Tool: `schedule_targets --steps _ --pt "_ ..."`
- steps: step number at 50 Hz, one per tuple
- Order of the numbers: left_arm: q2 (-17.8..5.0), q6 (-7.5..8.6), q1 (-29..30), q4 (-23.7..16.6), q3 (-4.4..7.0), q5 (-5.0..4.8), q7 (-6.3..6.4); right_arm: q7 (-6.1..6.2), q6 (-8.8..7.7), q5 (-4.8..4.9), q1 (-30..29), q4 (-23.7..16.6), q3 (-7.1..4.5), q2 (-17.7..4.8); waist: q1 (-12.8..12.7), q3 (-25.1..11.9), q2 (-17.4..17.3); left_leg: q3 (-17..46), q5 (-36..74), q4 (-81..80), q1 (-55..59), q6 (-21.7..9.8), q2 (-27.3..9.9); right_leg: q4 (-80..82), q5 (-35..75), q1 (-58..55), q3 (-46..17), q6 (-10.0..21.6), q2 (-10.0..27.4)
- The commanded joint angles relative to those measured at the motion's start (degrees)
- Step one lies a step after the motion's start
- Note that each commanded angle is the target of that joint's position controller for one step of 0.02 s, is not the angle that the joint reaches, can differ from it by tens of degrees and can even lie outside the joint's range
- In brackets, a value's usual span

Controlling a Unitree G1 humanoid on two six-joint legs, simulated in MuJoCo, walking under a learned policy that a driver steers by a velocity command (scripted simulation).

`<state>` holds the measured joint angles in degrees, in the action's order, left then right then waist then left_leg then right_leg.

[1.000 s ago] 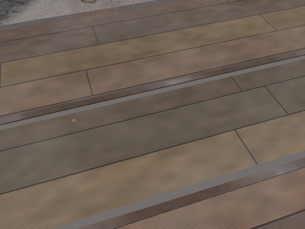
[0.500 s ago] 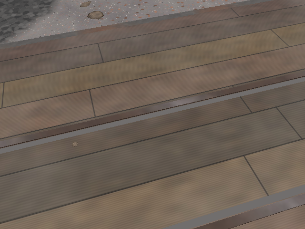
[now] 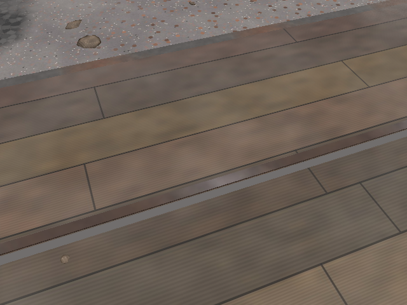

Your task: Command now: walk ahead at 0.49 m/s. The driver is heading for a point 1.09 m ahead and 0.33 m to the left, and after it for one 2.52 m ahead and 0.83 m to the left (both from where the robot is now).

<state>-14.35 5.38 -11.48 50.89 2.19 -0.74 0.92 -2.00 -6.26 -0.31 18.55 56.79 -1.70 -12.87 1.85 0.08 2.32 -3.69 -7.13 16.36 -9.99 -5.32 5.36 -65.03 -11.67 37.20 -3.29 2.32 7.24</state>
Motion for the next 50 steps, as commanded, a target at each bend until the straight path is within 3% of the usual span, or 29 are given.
schedule_targets --steps 1,5,10,12,13,14,15,16,17,18,19,20,22,24,29,33,37,38,40,41,42,43,44,45,46,47,48,49,50 --pt "-2.4 -0.30 -1.9 -2.4 0.70 0.68 0.38 1.15 -0.95 0.09 -2.2 -3.2 -1.22 -7.6 -2.6 3.1 -4.5 12.4 3.7 -11.7 -5.3 -9.8 -16.2 8.2 8.7 1.8 -0.2 -1.6 2.4" --pt "-1.6 0.31 7.1 -4.8 0.36 0.22 -0.28 1.98 -0.22 0.96 2.3 -2.2 -1.48 -9.2 0.6 3.1 -4.6 9.6 4.6 -10.7 -0.5 -7.3 -15.3 24.2 17.2 0.4 1.9 -2.0 -0.1" --pt "-2.3 0.83 14.4 -7.6 0.10 -0.56 -2.00 2.11 0.93 1.47 6.6 -0.3 -1.78 -9.7 2.8 4.7 -5.4 10.2 3.2 -6.8 8.2 -6.5 -18.5 32.9 13.0 0.2 2.5 -1.1 -1.8" --pt "-3.6 1.49 13.6 -8.2 0.54 -0.55 -2.55 2.26 1.54 1.62 6.6 -0.1 -2.02 -10.1 1.4 4.4 -5.8 12.3 5.0 -3.6 9.6 -5.7 -19.8 35.9 8.5 -3.5 2.4 0.2 -2.8" --pt "-4.6 1.84 10.7 -7.6 1.06 -0.50 -2.61 2.32 1.87 1.64 5.6 -0.4 -2.19 -10.6 -0.6 3.1 -6.5 12.7 9.3 -0.6 9.4 -5.2 -19.6 37.2 6.6 -8.4 3.2 0.8 -4.0" --pt "-6.5 2.09 3.9 -5.7 2.21 -0.38 -2.39 2.32 2.12 1.45 4.3 -0.9 -1.98 -10.3 -4.3 -0.5 -6.3 11.4 17.4 6.6 8.0 -4.0 -17.2 38.8 5.7 -17.6 4.5 1.9 -5.8" --pt "-10.5 2.37 -7.6 -2.8 3.82 0.04 -1.88 2.19 2.03 0.70 3.2 -2.1 -1.09 -8.1 -9.0 -8.6 -4.1 8.5 17.0 21.1 0.4 -2.0 -13.5 37.0 7.3 -34.3 0.3 4.6 -1.4" --pt "-16.7 1.95 -16.1 -1.5 5.40 1.26 -1.48 2.03 1.12 0.52 7.2 -3.7 0.57 -2.1 -9.2 -17.6 8.4 2.5 -2.7 44.0 -21.9 2.4 -4.5 39.2 2.0 -57.4 -20.7 11.1 13.3" --pt "-13.8 1.78 -17.6 -1.1 4.52 1.52 -1.67 1.88 -0.17 1.81 9.7 -2.9 0.80 -2.1 -8.9 -22.7 14.5 10.3 -25.1 55.5 -30.5 2.5 -2.3 46.7 -3.1 -60.4 -37.9 14.7 18.6" --pt "-9.1 1.94 -13.0 -1.9 3.15 1.18 -1.70 1.93 -0.53 3.33 6.0 -3.4 -0.95 -8.2 -8.1 -14.7 8.7 13.0 -21.7 60.2 -34.6 1.7 -5.6 47.3 -3.8 -53.5 -30.4 11.8 16.8" --pt "-6.7 1.96 -7.8 -3.0 2.31 0.75 -1.75 2.17 -0.41 3.34 2.4 -4.4 -1.32 -8.8 -6.4 -9.3 5.3 11.4 -16.2 59.3 -34.1 1.4 -8.6 48.4 -0.5 -45.3 -21.1 9.6 14.6" --pt "-5.1 1.99 -3.5 -3.3 1.81 0.70 -2.00 2.57 0.07 2.73 0.4 -4.7 -1.59 -8.0 -4.7 -5.6 2.2 10.7 -11.7 56.2 -31.7 1.8 -10.6 51.0 2.3 -38.1 -15.0 8.2 12.0" --pt "-3.1 2.24 -0.7 -2.6 1.37 1.23 -2.21 2.57 1.84 2.36 1.7 -4.4 -2.12 -5.7 -1.8 -1.9 4.0 10.5 -6.7 52.1 -26.4 2.0 -12.6 54.7 6.9 -30.3 -5.8 6.4 8.2" --pt "-3.7 2.53 -1.7 -1.3 1.76 1.55 -1.93 2.35 3.10 2.43 2.1 -4.8 -2.20 -3.8 -0.9 -0.5 3.1 10.0 -4.0 51.7 -26.6 2.2 -12.7 55.9 13.5 -28.4 -0.2 6.9 7.2" --pt "-5.9 2.03 -3.9 0.4 2.51 1.92 -0.36 1.95 3.64 1.80 -5.3 -8.7 -2.73 -3.6 -1.7 2.3 1.1 10.8 6.1 40.4 -33.2 3.2 -12.2 57.6 17.4 -31.0 6.7 7.2 7.7" --pt "-7.6 1.30 -6.4 1.1 2.96 1.37 0.55 0.45 3.40 1.32 -13.3 -11.9 -2.19 -2.6 -4.3 4.7 0.0 6.3 11.1 29.4 -33.2 2.8 -12.0 58.1 16.7 -34.4 11.1 6.5 8.5" --pt "-8.6 -0.12 -9.4 2.2 3.49 0.53 0.74 -1.04 3.36 1.60 -19.4 -15.7 -1.86 -2.2 -5.9 6.5 -0.2 2.7 6.6 23.9 -35.2 1.2 -11.4 54.8 20.7 -42.1 13.8 5.9 10.5" --pt "-9.0 -0.50 -9.3 2.2 3.66 0.28 0.74 -1.39 3.39 1.70 -19.9 -16.5 -1.93 -2.4 -5.6 6.4 0.1 1.5 4.2 23.0 -34.1 0.5 -10.8 53.3 24.0 -43.2 14.6 5.5 10.8" --pt "-10.7 -1.06 -7.5 1.5 4.11 -0.07 0.90 -1.78 3.58 1.78 -18.4 -17.4 -2.68 -3.9 -3.3 3.8 2.1 -2.3 -1.2 22.1 -26.9 -1.4 -7.4 47.2 41.4 -43.6 16.6 4.3 10.6" --pt "-11.6 -1.41 -6.7 1.1 4.37 -0.26 1.07 -1.78 3.74 1.86 -15.2 -17.2 -3.43 -5.3 -1.1 1.3 3.5 -4.0 -4.0 22.4 -21.4 -2.6 -5.1 41.6 50.9 -43.5 17.2 3.8 10.4" --pt "-12.4 -1.84 -5.5 0.7 4.52 -0.42 1.16 -1.66 3.80 2.09 -8.6 -15.9 -4.72 -7.5 2.8 -2.5 3.7 -5.0 -4.5 20.5 -12.5 -4.2 -2.6 32.1 56.2 -41.8 17.9 2.9 9.4" --pt "-12.2 -1.88 -4.7 0.1 4.31 -0.59 1.15 -0.83 3.90 2.07 0.8 -13.4 -6.84 -11.4 7.6 -7.4 1.8 -3.1 -0.7 15.6 2.7 -6.6 -0.8 18.4 49.9 -34.7 18.6 0.7 6.7" --pt "-7.3 -1.13 -6.1 -1.7 2.83 1.60 0.82 0.57 4.32 1.97 6.1 -11.9 -8.26 -17.2 6.6 -11.2 -10.4 16.0 2.6 15.0 18.9 -10.2 -13.1 -1.1 9.3 -16.5 17.7 -1.8 1.9" --pt "-2.3 1.38 -9.5 -4.9 1.09 0.74 -0.14 0.23 3.31 1.34 4.1 -14.1 -8.03 -19.8 1.2 -20.3 -17.6 50.7 -8.9 4.0 33.2 -22.2 -25.1 -17.6 -23.4 3.1 5.3 -3.7 -9.7" --pt "-7.6 3.52 -1.0 -6.2 2.21 -1.50 -0.85 -0.18 2.73 0.92 5.5 -13.9 -6.58 -14.6 5.4 -18.1 -8.6 48.5 -8.7 -0.6 31.8 -18.3 -24.2 -19.2 -19.7 9.4 -2.6 -2.0 -6.8" --pt "-7.7 4.24 1.7 -7.5 2.26 -2.37 -1.02 -0.16 2.15 1.03 2.9 -13.8 -5.87 -12.0 3.9 -10.9 -7.2 39.4 -4.6 -0.2 25.1 -15.8 -22.3 -15.5 -14.2 11.5 -1.8 -0.5 -4.5" --pt "-7.4 4.19 1.4 -6.6 2.31 -1.17 -0.47 -0.22 1.84 1.45 -2.0 -14.9 -5.23 -10.0 0.7 -6.7 -1.5 32.1 1.3 -0.2 15.6 -13.5 -19.5 -10.6 -9.7 7.7 -1.7 -0.5 -1.7" --pt "-8.1 3.56 0.4 -6.1 2.96 0.15 -0.09 -0.09 1.75 1.32 -5.5 -15.8 -4.63 -8.2 -1.5 -4.9 -1.6 27.2 6.3 -0.8 8.5 -12.2 -17.4 -6.1 -7.4 3.2 -1.6 -1.0 -0.1" --pt "-8.2 2.61 -0.7 -6.2 3.26 0.48 -0.20 0.16 1.72 0.91 -6.7 -16.5 -4.24 -7.4 -3.0 -4.3 -2.6 25.0 8.5 -2.1 4.1 -11.8 -15.9 -3.9 -6.0 -0.4 -1.9 -1.5 0.9"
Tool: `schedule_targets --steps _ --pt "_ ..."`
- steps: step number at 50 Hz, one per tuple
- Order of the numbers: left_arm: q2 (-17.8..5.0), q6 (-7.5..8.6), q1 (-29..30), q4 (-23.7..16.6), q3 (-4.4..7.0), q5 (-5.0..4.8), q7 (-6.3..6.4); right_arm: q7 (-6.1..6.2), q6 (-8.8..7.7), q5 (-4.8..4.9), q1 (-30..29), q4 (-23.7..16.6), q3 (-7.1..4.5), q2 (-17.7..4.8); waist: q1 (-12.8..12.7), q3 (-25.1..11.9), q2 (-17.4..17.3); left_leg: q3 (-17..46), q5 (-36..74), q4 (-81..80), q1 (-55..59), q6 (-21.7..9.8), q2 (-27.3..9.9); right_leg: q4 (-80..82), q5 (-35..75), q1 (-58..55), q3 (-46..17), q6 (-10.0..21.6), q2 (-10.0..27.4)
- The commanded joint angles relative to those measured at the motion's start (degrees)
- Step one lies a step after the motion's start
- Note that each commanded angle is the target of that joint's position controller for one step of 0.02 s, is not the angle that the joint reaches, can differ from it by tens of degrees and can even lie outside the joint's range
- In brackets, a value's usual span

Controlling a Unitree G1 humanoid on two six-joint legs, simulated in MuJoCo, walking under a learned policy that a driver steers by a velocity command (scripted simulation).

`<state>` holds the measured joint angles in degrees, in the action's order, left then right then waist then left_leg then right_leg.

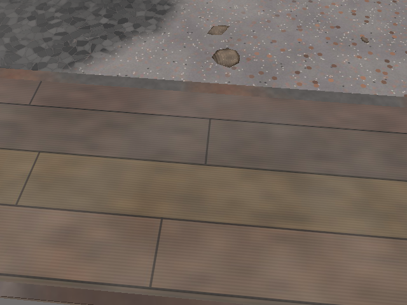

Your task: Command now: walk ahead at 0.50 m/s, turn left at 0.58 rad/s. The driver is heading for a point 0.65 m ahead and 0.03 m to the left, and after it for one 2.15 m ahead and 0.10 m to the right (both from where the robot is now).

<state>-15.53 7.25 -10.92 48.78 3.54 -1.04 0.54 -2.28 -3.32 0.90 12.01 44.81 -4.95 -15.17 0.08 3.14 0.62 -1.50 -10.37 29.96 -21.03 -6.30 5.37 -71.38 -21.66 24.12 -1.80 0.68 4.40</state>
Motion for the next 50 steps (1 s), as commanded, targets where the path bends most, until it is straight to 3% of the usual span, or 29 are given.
schedule_targets --steps 1,5,9,13,16,17,18,19,20,21,22,23,24,25,28,30,33,36,40,42,44,45,46,47,48,49,50 --pt "-6.5 0.00 -1.6 -4.5 2.01 1.11 0.18 0.71 -1.34 -0.16 -0.2 -4.6 -1.05 -5.5 -1.8 -7.0 -1.2 21.6 13.8 -16.5 12.8 -10.9 -15.0 4.8 4.9 11.4 -2.9 -0.7 3.7" --pt "-4.4 -1.25 5.1 -7.4 1.49 2.09 0.59 2.35 -1.42 0.08 4.1 -4.0 -1.71 -8.4 -0.3 -4.4 -2.2 17.0 18.9 -17.6 8.8 -10.2 -12.6 17.3 14.0 13.4 -1.1 -3.8 1.8" --pt "-2.9 -0.71 13.2 -10.1 0.70 1.39 -0.19 3.06 -0.71 0.44 7.4 -3.5 -1.58 -8.1 3.0 -3.2 -5.3 16.1 11.3 -16.3 8.6 -7.0 -10.1 34.3 25.6 10.7 -0.9 -3.6 -1.9" --pt "-4.1 0.29 17.2 -12.2 0.73 0.74 -1.48 3.30 -0.24 0.68 10.1 -2.6 -1.53 -8.1 4.6 -2.9 -6.3 20.3 8.4 -12.6 12.8 -6.2 -12.4 41.4 26.4 8.7 -1.5 -2.5 -3.6" --pt "-5.6 1.20 15.1 -12.1 1.12 0.84 -2.29 3.75 0.15 0.32 10.4 -2.0 -1.45 -7.8 3.5 -3.1 -7.9 23.4 11.4 -8.7 17.5 -5.3 -15.0 43.7 21.3 5.7 -1.3 -0.2 -3.6" --pt "-6.1 1.42 12.4 -11.6 1.42 0.91 -2.23 3.74 0.31 0.22 9.7 -2.1 -1.45 -7.9 2.0 -3.7 -8.8 23.5 16.0 -6.6 18.0 -4.7 -14.8 44.9 19.4 2.2 -0.2 1.0 -4.2" --pt "-7.5 1.66 7.0 -10.1 2.16 1.30 -1.94 3.57 0.33 0.11 8.7 -2.5 -1.10 -7.1 -0.8 -6.5 -8.5 22.0 23.5 -1.1 17.8 -3.5 -12.2 47.1 19.8 -5.5 0.9 2.8 -5.0" --pt "-9.7 1.79 -1.3 -8.9 2.87 2.15 -1.63 3.20 0.15 -0.54 7.5 -3.6 -0.21 -5.2 -4.7 -13.6 -6.0 19.1 22.0 11.1 12.4 -1.7 -9.4 44.7 21.5 -19.5 -4.3 6.3 0.9" --pt "-14.5 1.41 -10.2 -7.4 4.20 2.88 -1.43 3.15 -0.40 -0.17 14.9 -3.7 0.83 -1.9 -4.3 -23.1 7.1 13.1 4.0 31.6 -5.5 2.7 -1.7 44.5 18.3 -41.6 -24.3 15.0 13.1" --pt "-12.4 0.83 -13.4 -4.8 3.98 1.24 -2.17 3.08 -0.95 1.19 18.4 -2.8 1.16 -2.8 -3.9 -24.1 18.0 12.6 -22.5 42.8 -18.8 4.1 0.5 52.9 4.2 -46.6 -43.4 19.1 19.4" --pt "-7.9 0.56 -10.2 -5.7 2.70 0.11 -2.14 2.97 -1.15 1.70 12.7 -3.1 0.10 -7.8 -4.9 -14.5 9.6 14.3 -19.4 47.2 -24.2 3.8 -2.9 54.8 -4.7 -39.6 -39.3 16.3 17.5" --pt "-6.0 -0.09 -6.2 -6.6 1.93 0.47 -1.96 2.87 -1.15 1.15 6.6 -4.5 0.10 -8.3 -4.5 -8.4 4.0 11.6 -14.4 46.6 -24.1 3.5 -5.6 55.7 -3.0 -31.2 -30.6 13.9 15.0" --pt "-5.0 -0.49 -3.3 -6.7 1.31 0.98 -2.05 2.70 -1.24 0.09 3.3 -5.4 0.18 -7.4 -2.9 -3.7 1.3 9.6 -11.0 42.7 -22.6 3.6 -7.7 57.7 2.8 -23.1 -24.8 13.2 12.3" --pt "-4.1 -0.41 -1.9 -6.8 0.85 1.41 -2.05 2.64 -1.18 -0.54 3.1 -5.6 -0.06 -6.9 -1.2 -2.9 2.0 9.0 -8.4 38.8 -19.9 3.6 -9.8 59.0 7.5 -18.9 -21.0 12.3 10.2" --pt "-4.8 0.01 -2.7 -5.6 0.87 1.18 -2.14 2.53 -0.77 -0.41 4.9 -5.0 0.51 -3.8 0.2 -3.6 4.6 6.3 -5.5 32.9 -16.1 4.5 -11.3 61.7 17.4 -14.8 -13.9 12.7 7.5" --pt "-6.9 0.04 -4.2 -4.7 1.36 0.92 -1.79 2.69 -0.85 -0.77 1.4 -6.4 0.92 -3.1 -0.4 -3.1 3.8 5.5 -1.5 26.8 -18.2 5.4 -12.0 63.0 22.7 -15.3 -11.2 13.4 7.8" --pt "-7.9 -0.68 -6.3 -3.7 1.50 0.40 -1.31 2.38 -1.26 -0.74 -4.1 -7.6 1.50 -2.0 -2.2 -2.9 3.3 4.2 7.7 15.6 -17.4 6.0 -11.6 63.4 25.3 -16.5 -6.7 11.9 6.4" --pt "-8.6 -1.28 -9.5 -2.3 1.45 -0.10 -1.16 1.69 -1.59 -0.25 -9.5 -8.8 1.79 -1.6 -4.3 -1.9 3.5 2.7 13.4 7.0 -14.3 6.2 -9.9 62.8 24.4 -17.3 -4.2 10.7 5.8" --pt "-9.2 -2.39 -12.8 -0.4 1.42 -0.34 -1.06 0.49 -2.06 0.37 -15.0 -11.1 1.74 -2.4 -5.5 -0.1 4.0 2.2 10.4 1.6 -14.5 4.9 -8.5 60.2 24.6 -22.9 -5.6 10.2 8.9" --pt "-10.2 -3.04 -12.5 0.1 1.70 -0.44 -0.77 0.00 -2.43 0.35 -14.5 -11.4 1.40 -3.6 -4.1 -0.5 4.8 1.8 6.4 -0.8 -11.9 3.4 -7.7 57.5 28.9 -25.6 -6.0 9.2 10.2" --pt "-10.4 -3.54 -11.1 0.0 1.58 -0.62 -0.53 0.33 -2.67 -0.17 -5.3 -8.9 -0.21 -6.6 1.5 -6.0 4.3 -0.3 6.3 -4.5 3.4 0.9 -5.1 46.7 43.5 -23.9 -3.6 7.3 7.5" --pt "-8.7 -3.42 -10.3 -1.0 0.77 -0.02 -0.46 0.96 -2.72 -0.82 4.8 -6.6 -1.55 -9.9 6.1 -13.2 2.6 4.0 8.4 -2.4 19.9 -1.8 -9.6 34.1 39.9 -15.6 -1.7 5.3 4.7" --pt "-3.0 -2.48 -13.7 -3.0 -1.08 0.94 -0.59 1.64 -2.34 -2.13 13.0 -5.7 -2.97 -16.0 6.9 -22.5 -9.6 24.9 8.2 -1.7 43.2 -8.5 -25.2 11.8 15.6 6.4 2.5 1.4 -3.1" --pt "-3.0 -1.41 -15.7 -2.3 -1.35 -0.15 -0.83 1.51 -1.88 -1.34 14.8 -4.8 -2.27 -13.3 6.7 -27.8 -16.5 41.3 0.1 -9.1 46.1 -12.9 -30.8 0.9 -12.0 16.5 -3.9 0.9 -6.1" --pt "-8.5 -1.12 -11.5 -2.8 0.29 -1.62 -0.96 1.56 -1.80 -0.93 11.7 -4.8 -1.10 -9.7 6.9 -18.2 -10.4 34.3 -4.1 -10.8 38.4 -10.1 -28.5 -3.3 -9.2 21.2 -5.9 1.3 -2.9" --pt "-8.6 -1.26 -7.7 -3.8 0.44 -1.73 -0.98 1.59 -1.80 -0.75 7.8 -5.2 -0.36 -7.6 5.3 -12.3 -7.9 26.2 -4.1 -12.5 30.3 -7.8 -25.9 -1.9 -4.0 21.1 -4.3 1.4 -0.3" --pt "-7.8 -1.80 -6.0 -4.0 0.55 -1.11 -0.81 1.33 -1.99 -0.87 3.8 -5.1 0.30 -5.7 3.3 -7.8 -5.5 20.7 -2.4 -15.3 22.5 -6.5 -23.3 1.3 0.0 19.1 -3.5 1.0 1.5"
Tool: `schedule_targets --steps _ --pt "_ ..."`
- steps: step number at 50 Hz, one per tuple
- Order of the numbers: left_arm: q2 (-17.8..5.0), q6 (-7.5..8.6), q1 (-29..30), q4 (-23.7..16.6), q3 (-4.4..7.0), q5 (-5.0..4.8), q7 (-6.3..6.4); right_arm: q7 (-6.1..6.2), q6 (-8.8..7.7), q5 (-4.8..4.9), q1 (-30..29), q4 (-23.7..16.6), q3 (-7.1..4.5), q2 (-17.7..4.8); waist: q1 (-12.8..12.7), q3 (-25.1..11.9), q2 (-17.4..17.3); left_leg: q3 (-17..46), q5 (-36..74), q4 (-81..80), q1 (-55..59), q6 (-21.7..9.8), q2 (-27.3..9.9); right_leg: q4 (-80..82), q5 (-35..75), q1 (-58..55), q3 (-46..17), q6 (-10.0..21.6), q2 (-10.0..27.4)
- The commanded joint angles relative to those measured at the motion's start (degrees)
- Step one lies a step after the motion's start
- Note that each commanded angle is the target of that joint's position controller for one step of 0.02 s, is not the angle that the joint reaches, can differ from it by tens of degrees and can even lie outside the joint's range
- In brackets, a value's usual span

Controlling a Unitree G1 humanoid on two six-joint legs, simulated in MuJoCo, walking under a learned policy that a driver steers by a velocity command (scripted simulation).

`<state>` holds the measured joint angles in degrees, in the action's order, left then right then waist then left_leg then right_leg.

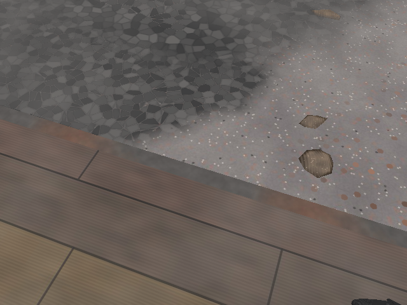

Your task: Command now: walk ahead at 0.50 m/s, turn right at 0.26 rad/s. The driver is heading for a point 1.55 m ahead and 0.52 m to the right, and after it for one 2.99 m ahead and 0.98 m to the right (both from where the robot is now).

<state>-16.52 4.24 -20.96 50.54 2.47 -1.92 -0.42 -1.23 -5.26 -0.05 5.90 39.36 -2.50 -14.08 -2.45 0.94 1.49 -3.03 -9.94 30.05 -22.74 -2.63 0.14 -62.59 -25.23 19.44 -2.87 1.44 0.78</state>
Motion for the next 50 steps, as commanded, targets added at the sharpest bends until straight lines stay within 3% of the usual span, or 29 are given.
schedule_targets --steps 1,3,6,9,12,15,17,19,20,21,22,23,24,25,26,27,28,29,32,37,40,42,44,45,46,47,48,49,50 --pt "-6.3 0.31 3.6 -5.5 2.03 0.31 0.38 0.05 -0.57 -0.15 7.2 0.3 -1.77 -5.4 3.9 -3.1 -7.5 18.0 -0.6 -17.9 18.7 -9.1 -16.1 -4.9 6.7 20.9 -2.9 -0.1 6.6" --pt "-3.6 -1.24 1.2 -4.7 1.78 0.23 0.39 -0.12 -1.50 -0.62 5.2 1.2 -2.07 -5.5 1.7 -1.6 -7.8 12.3 4.2 -21.4 12.7 -9.0 -14.8 -4.1 10.5 16.8 -2.8 -0.9 7.1" --pt "-3.0 -2.01 3.5 -6.0 2.07 0.40 0.62 0.42 -2.17 -1.18 5.9 3.2 -2.64 -6.7 1.2 0.0 -5.3 5.6 12.2 -22.7 12.8 -9.0 -14.6 -0.5 17.3 20.3 -4.5 -1.8 6.8" --pt "-2.3 -1.61 7.4 -7.4 1.93 0.65 -0.10 1.18 -1.91 -1.04 6.9 4.6 -2.84 -7.6 2.2 0.8 -4.7 -0.2 15.2 -22.8 14.9 -7.7 -13.4 9.1 26.5 21.3 -3.6 -1.8 6.2" --pt "-1.0 -1.39 13.9 -9.7 1.20 0.95 -1.28 1.75 -1.38 -0.55 9.0 5.8 -3.15 -9.2 4.8 2.7 -3.6 -3.7 15.0 -23.2 17.1 -6.8 -13.8 18.1 31.2 20.3 0.3 -1.0 5.6" --pt "-0.7 -1.40 19.1 -12.8 0.81 0.84 -2.34 1.99 -0.17 0.15 12.2 7.5 -3.61 -10.4 6.8 4.5 -3.1 -5.1 17.0 -21.2 24.1 -6.5 -16.0 23.1 28.1 23.3 2.3 0.4 5.3" --pt "-1.1 -1.45 20.9 -14.6 0.89 0.79 -3.06 2.09 0.83 0.70 12.9 8.1 -3.89 -11.2 6.8 4.7 -3.6 -6.1 22.0 -18.3 28.1 -5.8 -17.2 24.9 23.2 23.7 4.2 1.7 4.5" --pt "-2.5 -1.66 19.4 -15.6 1.59 0.75 -3.48 2.42 1.65 0.99 11.8 7.9 -4.27 -12.7 4.8 2.2 -5.6 -8.0 39.0 -12.2 29.7 -4.4 -17.2 25.6 17.3 18.0 7.6 3.7 1.4" --pt "-3.8 -1.86 16.2 -15.4 2.31 0.72 -3.46 2.70 2.08 1.14 11.3 7.7 -4.49 -13.6 2.7 -0.3 -7.0 -8.7 48.8 -6.7 29.9 -3.7 -16.9 25.4 14.2 12.8 9.4 4.9 -0.9" --pt "-6.0 -1.97 9.4 -14.0 3.60 0.54 -3.24 2.91 2.56 1.24 10.5 7.5 -4.57 -14.1 -1.3 -4.0 -7.0 -9.7 53.9 2.9 28.1 -2.7 -15.7 27.3 14.1 3.7 10.4 6.6 -3.5" --pt "-9.7 -2.17 0.0 -11.7 5.61 0.56 -2.34 3.13 2.49 1.32 10.1 7.1 -4.18 -13.5 -6.1 -8.9 -5.0 -10.7 47.4 16.5 20.0 -0.5 -13.2 31.3 18.1 -12.0 8.0 9.0 -4.5" --pt "-16.6 -2.55 -4.6 -10.8 7.37 0.53 -1.06 2.70 1.46 -0.75 14.0 4.6 -2.28 -7.5 -4.2 -14.5 8.1 -10.2 9.0 38.0 -3.4 2.9 -6.7 31.6 18.5 -33.6 -15.8 16.3 9.6" --pt "-16.8 -1.72 -3.5 -12.7 6.65 0.61 -1.30 1.70 -1.05 -0.43 13.9 2.9 -0.87 -5.1 -2.1 -23.1 10.7 3.2 -24.4 50.9 -17.9 4.2 2.9 42.4 11.0 -43.3 -44.9 24.9 19.3" --pt "-12.1 -1.17 -3.4 -12.5 5.27 1.10 -1.62 0.84 -2.67 1.90 6.5 1.4 -2.12 -9.7 -5.2 -19.3 4.5 9.0 -20.7 52.2 -24.0 2.7 -0.6 45.2 10.7 -41.3 -39.3 21.1 17.8" --pt "-10.0 -0.75 -0.8 -12.5 4.65 1.04 -1.59 0.68 -3.39 2.54 4.0 0.4 -1.85 -9.4 -3.6 -12.0 2.8 8.2 -15.7 48.3 -25.0 1.5 -2.9 45.2 13.9 -33.3 -30.9 18.8 15.6" --pt "-8.3 -0.65 3.3 -13.2 4.08 0.87 -1.54 1.12 -3.48 1.30 4.1 1.0 -1.88 -9.0 -0.6 -7.4 -1.5 7.8 -12.1 42.8 -21.9 1.6 -5.3 45.5 19.1 -24.1 -24.3 16.7 12.9" --pt "-6.4 -0.61 6.5 -14.2 3.44 1.28 -1.32 1.45 -2.91 0.18 5.0 1.5 -2.47 -9.8 1.6 -5.3 -0.8 7.8 -9.9 38.6 -17.5 2.0 -6.9 46.5 24.3 -17.3 -20.0 15.7 11.1" --pt "-5.9 -0.61 8.0 -15.1 3.20 1.72 -1.11 1.36 -2.06 -0.14 6.1 1.6 -2.68 -9.8 3.1 -4.6 0.2 7.9 -8.5 36.8 -14.2 2.6 -7.4 47.9 26.5 -13.0 -18.4 15.6 9.7" --pt "-7.7 -0.21 7.3 -15.0 3.72 1.44 -0.23 1.59 -0.48 -0.90 5.6 0.9 -2.30 -7.7 3.9 -3.5 0.4 6.2 -4.2 29.6 -12.4 5.4 -6.5 49.6 32.9 -6.8 -13.9 16.0 7.8" --pt "-8.9 -0.92 3.4 -13.7 4.13 0.74 1.06 1.06 -0.73 -0.46 -5.3 -1.9 -1.00 -5.2 -0.3 -1.6 3.1 5.5 12.6 7.7 -8.9 6.7 -2.5 48.3 25.1 -4.2 -10.5 11.9 3.9" --pt "-9.0 -1.25 0.9 -12.5 4.17 0.45 1.17 0.21 -1.40 0.44 -8.4 -3.0 -1.21 -6.5 -1.6 -1.4 4.1 6.3 14.6 1.9 -6.8 6.1 -1.2 46.2 20.6 -6.8 -13.9 11.2 5.8" --pt "-8.0 -1.33 -0.1 -11.8 3.88 0.57 1.32 -0.38 -1.98 0.41 -8.0 -3.0 -1.64 -7.9 -1.4 -1.5 4.7 7.0 12.8 -0.6 -5.9 4.7 -1.5 43.4 19.4 -10.7 -16.6 10.5 7.8" --pt "-8.0 -1.55 0.4 -11.4 3.90 0.91 1.34 -0.57 -2.47 0.33 -5.3 -2.6 -2.14 -8.8 0.3 -1.4 6.3 6.1 8.4 -1.9 -2.8 2.6 -1.3 40.4 22.1 -12.8 -18.3 9.4 8.9" --pt "-7.2 -1.69 1.0 -11.5 3.63 1.03 1.27 -0.37 -2.67 0.05 -1.4 -1.5 -2.70 -9.4 2.4 -2.6 6.4 4.7 7.5 -4.0 2.4 1.1 -0.4 36.9 26.6 -12.8 -17.7 8.4 7.4" --pt "-5.0 -1.59 1.1 -11.9 2.80 1.34 1.08 -0.07 -2.99 -0.72 4.6 -0.4 -3.49 -11.3 5.2 -7.4 4.9 7.0 7.7 -3.5 12.3 -1.4 -3.4 27.9 29.5 -10.9 -15.1 6.6 4.2" --pt "-2.2 -1.33 -2.3 -12.9 1.65 2.24 1.18 0.14 -3.04 -1.38 12.8 0.3 -4.41 -15.3 6.6 -16.0 -4.5 20.0 7.8 -2.0 29.1 -6.5 -13.7 10.5 16.8 -0.5 -10.1 3.8 -1.1" --pt "-0.8 -0.73 -9.0 -12.9 1.13 0.31 1.27 -0.57 -2.22 -1.16 16.9 3.3 -5.33 -17.9 4.3 -18.8 -22.9 45.6 -2.4 -10.5 40.2 -14.9 -22.9 -5.8 -8.3 17.5 -5.9 0.1 -7.4" --pt "-6.3 -0.65 -5.9 -11.8 2.11 -0.08 1.48 -0.76 -2.13 0.30 15.3 2.3 -3.93 -12.4 5.8 -13.2 -14.2 46.3 -6.7 -12.4 37.1 -13.6 -22.4 -11.9 -7.9 23.3 -9.6 -0.4 -4.6" --pt "-8.3 -0.88 0.5 -12.7 2.66 0.31 1.59 -0.54 -1.77 0.08 11.5 1.5 -3.01 -9.7 6.5 -7.4 -8.2 36.2 3.2 -11.3 30.1 -11.7 -20.7 -13.2 -3.8 23.6 -8.6 -0.8 -3.1"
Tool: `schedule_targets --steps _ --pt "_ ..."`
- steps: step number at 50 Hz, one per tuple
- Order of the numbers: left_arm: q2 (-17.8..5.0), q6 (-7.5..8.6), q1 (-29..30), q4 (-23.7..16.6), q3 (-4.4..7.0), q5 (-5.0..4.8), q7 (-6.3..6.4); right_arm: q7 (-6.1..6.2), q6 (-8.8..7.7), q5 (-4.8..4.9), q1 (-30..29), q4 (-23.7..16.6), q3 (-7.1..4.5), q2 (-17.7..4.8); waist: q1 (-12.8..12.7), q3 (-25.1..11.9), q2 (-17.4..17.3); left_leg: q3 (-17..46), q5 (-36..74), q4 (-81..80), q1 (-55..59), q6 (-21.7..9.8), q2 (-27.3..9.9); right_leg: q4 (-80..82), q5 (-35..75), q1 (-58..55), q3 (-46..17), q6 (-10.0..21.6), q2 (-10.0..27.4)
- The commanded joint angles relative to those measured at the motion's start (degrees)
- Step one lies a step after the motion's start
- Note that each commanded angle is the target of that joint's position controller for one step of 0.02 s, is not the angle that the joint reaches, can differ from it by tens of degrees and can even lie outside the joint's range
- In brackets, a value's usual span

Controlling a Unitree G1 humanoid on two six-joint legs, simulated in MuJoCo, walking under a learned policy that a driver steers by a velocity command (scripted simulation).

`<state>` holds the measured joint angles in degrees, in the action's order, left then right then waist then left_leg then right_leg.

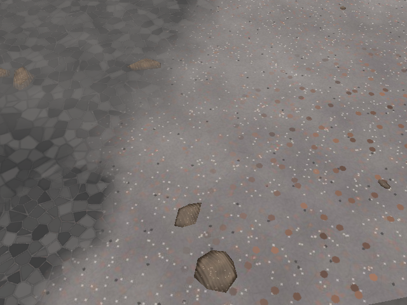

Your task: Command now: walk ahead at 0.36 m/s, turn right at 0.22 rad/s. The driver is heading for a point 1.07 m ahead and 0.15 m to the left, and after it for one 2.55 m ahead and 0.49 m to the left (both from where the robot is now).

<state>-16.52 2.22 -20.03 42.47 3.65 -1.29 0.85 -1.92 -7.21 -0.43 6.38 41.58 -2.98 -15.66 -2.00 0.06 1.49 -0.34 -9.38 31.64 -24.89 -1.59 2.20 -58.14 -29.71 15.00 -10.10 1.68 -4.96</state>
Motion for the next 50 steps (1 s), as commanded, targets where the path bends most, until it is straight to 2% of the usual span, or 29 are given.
schedule_targets --steps 1,2,4,6,8,10,13,15,16,17,18,19,20,21,22,24,28,32,38,39,40,42,43,44,46,47,48,49,50 --pt "-7.9 0.84 2.9 -5.3 1.46 0.66 0.48 0.12 0.50 -0.16 7.7 -1.4 -1.70 -6.6 4.8 -4.2 -4.0 25.5 16.7 -12.3 25.6 -11.9 -20.4 -16.1 3.1 25.3 0.7 -1.7 4.3" --pt "-7.2 0.65 4.0 -5.9 1.59 1.42 0.45 0.08 0.65 -0.34 5.8 -1.1 -1.26 -5.6 3.2 -3.1 -3.8 20.7 27.3 -12.0 21.1 -11.8 -18.7 -12.7 4.5 23.1 1.7 -2.1 6.2" --pt "-4.3 -0.02 2.4 -5.4 1.13 1.27 0.23 0.11 0.54 -0.56 4.5 -0.1 -0.39 -3.7 0.9 -3.8 -6.7 13.3 37.3 -13.0 16.8 -10.5 -14.9 -5.0 6.0 17.1 3.8 -2.9 7.9" --pt "-1.8 -0.55 2.8 -5.4 0.32 1.26 0.45 0.52 0.72 -0.54 4.1 1.3 -0.63 -5.3 0.5 -4.9 -8.0 9.6 43.7 -13.7 15.5 -11.2 -14.1 3.2 8.9 14.1 5.7 -3.9 7.6" --pt "-0.8 -0.91 4.1 -5.5 -0.27 1.45 0.51 1.07 1.53 -0.19 3.5 2.2 -1.13 -7.5 0.5 -6.9 -8.0 6.6 44.6 -13.8 14.4 -11.1 -13.6 11.0 14.2 9.4 6.9 -4.3 7.6" --pt "-1.4 -1.20 6.1 -5.4 -0.17 1.23 0.43 1.39 2.38 0.27 4.2 3.1 -1.27 -8.3 1.6 -7.7 -8.1 5.3 41.3 -14.1 14.5 -10.4 -13.3 16.3 19.7 6.3 7.7 -4.3 7.0" --pt "-2.4 -1.61 9.5 -6.0 0.20 1.30 0.30 1.44 3.32 0.59 5.2 4.6 -0.99 -8.0 2.8 -6.2 -7.7 6.1 32.7 -13.4 15.3 -10.0 -13.7 22.1 21.9 4.4 7.7 -3.5 6.6" --pt "-2.4 -1.51 10.0 -6.0 0.42 1.58 0.17 1.48 3.81 1.08 4.1 5.1 -0.66 -7.5 1.9 -4.9 -7.2 6.8 25.3 -11.5 14.6 -8.7 -13.3 29.2 24.7 0.8 8.6 -1.9 6.0" --pt "-2.8 -1.37 9.8 -5.8 0.60 1.94 0.19 1.48 3.91 1.37 4.5 5.6 -0.31 -6.7 1.4 -4.4 -6.4 7.0 19.8 -10.2 13.7 -6.9 -12.0 34.5 29.4 -2.6 8.5 -0.7 5.9" --pt "-4.8 -1.26 9.7 -6.1 1.02 2.48 0.53 1.46 3.68 0.65 6.2 5.9 0.25 -5.3 1.9 -5.2 -3.8 6.3 13.8 -8.1 11.6 -4.2 -9.8 35.4 40.6 -7.8 4.5 0.7 9.5" --pt "-7.9 -1.51 10.0 -6.9 1.58 2.69 0.95 1.27 3.23 -0.88 10.2 6.4 0.55 -4.3 4.8 -7.5 1.7 3.6 2.5 -5.3 7.6 -1.5 -5.7 31.6 52.9 -13.9 0.1 3.5 14.7" --pt "-5.2 -1.98 11.1 -6.3 0.94 2.46 0.94 1.42 3.34 -0.80 13.5 7.4 1.28 -2.0 6.2 -9.8 6.8 1.5 -6.7 -6.2 7.3 0.5 -4.2 30.3 48.6 -14.3 -1.4 6.8 16.4" --pt "-2.4 -2.20 13.2 -6.8 0.44 1.85 0.42 1.60 3.95 -0.78 10.3 7.2 1.39 -3.1 4.8 -7.7 5.6 1.1 -6.1 -7.3 8.8 1.6 -4.2 30.3 40.8 -11.0 -0.4 5.9 13.8" --pt "-1.9 -2.31 13.9 -6.9 0.34 1.77 0.03 1.74 4.61 -0.52 8.1 7.1 1.04 -4.6 3.7 -5.2 3.7 0.8 -5.0 -6.9 7.8 1.7 -3.8 30.0 36.8 -9.2 1.3 4.3 11.4" --pt "-2.6 -2.21 13.6 -6.8 0.44 2.02 -0.22 1.94 5.23 -0.31 7.1 7.3 0.89 -5.2 3.1 -3.9 2.5 0.8 -3.8 -6.4 7.4 1.5 -3.8 29.5 36.6 -8.3 2.2 3.4 10.2" --pt "-3.6 -1.59 13.0 -6.0 0.72 1.92 -0.45 2.21 6.14 -0.43 7.3 7.3 0.85 -5.6 3.4 -3.5 2.5 1.3 -0.8 -6.1 9.3 1.6 -4.3 29.2 39.0 -6.7 2.1 3.2 10.2" --pt "-2.9 -1.14 13.0 -4.8 0.62 1.81 -0.49 2.68 6.64 -0.08 6.8 8.6 0.83 -5.5 3.4 -4.9 1.5 1.6 3.3 -5.1 12.2 1.8 -4.9 27.8 45.2 -7.5 2.6 3.4 9.9" --pt "-3.0 -1.23 13.7 -3.4 0.73 1.75 -0.47 3.03 7.37 0.06 6.1 10.1 0.76 -5.2 3.4 -4.5 0.0 1.6 2.6 -5.3 13.4 2.1 -4.9 28.2 43.5 -7.1 2.8 3.6 9.6" --pt "-2.7 -1.45 14.1 -0.4 0.80 1.72 -0.16 3.58 7.93 0.03 5.8 12.6 0.60 -5.0 3.5 -2.8 -0.8 1.4 -0.2 -6.5 13.6 2.1 -4.8 29.7 36.8 -5.9 3.5 3.1 8.8" --pt "-2.4 -1.56 13.2 0.7 0.74 1.68 -0.05 3.62 7.96 0.06 7.0 13.5 0.69 -4.4 3.7 -3.6 -0.6 0.8 -5.4 -7.0 13.9 2.0 -4.3 30.4 29.4 -6.2 4.0 3.0 8.1" --pt "-3.0 -1.83 12.7 1.4 1.04 1.37 0.14 3.68 8.00 0.30 7.3 14.0 0.61 -4.5 3.4 -2.2 -0.5 0.0 -12.1 -6.7 12.0 1.4 -3.5 31.1 18.4 -5.4 4.3 3.1 7.3" --pt "-4.5 -1.98 11.5 2.3 1.65 1.00 0.48 3.93 7.63 0.73 6.6 13.8 0.43 -4.9 2.5 2.1 -0.3 0.0 -22.4 -4.9 7.4 -0.5 -3.2 33.9 -4.1 -1.4 2.2 4.4 7.6" --pt "-4.7 -1.57 11.0 2.6 1.73 0.92 0.51 4.01 7.01 0.90 6.5 13.4 0.53 -4.5 2.4 4.2 1.1 0.1 -24.3 -3.5 5.6 -1.2 -3.3 36.0 -9.5 0.3 -0.5 5.3 9.1" --pt "-4.8 -0.96 9.9 3.1 1.77 0.77 0.40 3.96 6.19 1.06 6.8 13.2 0.65 -4.0 2.3 5.2 3.0 -0.1 -24.2 -1.5 4.0 -1.7 -3.2 38.2 -12.7 0.5 -4.0 6.6 11.1" --pt "-5.2 0.19 8.1 4.1 1.89 0.59 -0.03 3.48 4.49 1.31 7.7 13.3 0.79 -3.1 2.4 4.7 6.5 -0.6 -20.1 2.3 3.5 -2.9 -2.6 42.0 -14.7 -0.6 -11.9 9.4 15.4" --pt "-5.3 0.54 8.6 4.0 1.87 0.53 -0.18 3.16 3.86 1.37 8.7 13.7 0.74 -3.1 3.0 4.1 6.8 -0.2 -18.3 2.0 5.2 -3.9 -2.8 42.6 -13.4 -0.1 -13.6 9.9 16.3" --pt "-5.1 0.76 11.0 3.3 1.73 0.40 -0.32 2.85 3.36 1.34 10.5 14.4 0.71 -3.2 4.4 3.8 6.0 0.6 -17.1 -0.7 8.7 -5.2 -3.4 41.8 -10.4 2.1 -12.3 9.3 15.5" --pt "-4.3 0.93 15.1 1.9 1.43 0.17 -0.54 2.62 2.92 1.24 13.4 15.6 0.63 -3.5 6.3 4.0 3.5 2.6 -17.2 -5.3 13.6 -6.5 -4.6 38.9 -5.6 6.0 -7.1 7.4 12.6" --pt "-2.5 1.38 19.2 0.3 0.91 -0.17 -0.79 2.62 2.50 1.29 17.3 17.3 0.13 -5.3 8.0 4.5 -2.4 8.4 -18.8 -11.1 19.5 -8.0 -8.1 30.8 1.9 11.9 1.6 4.1 7.4"
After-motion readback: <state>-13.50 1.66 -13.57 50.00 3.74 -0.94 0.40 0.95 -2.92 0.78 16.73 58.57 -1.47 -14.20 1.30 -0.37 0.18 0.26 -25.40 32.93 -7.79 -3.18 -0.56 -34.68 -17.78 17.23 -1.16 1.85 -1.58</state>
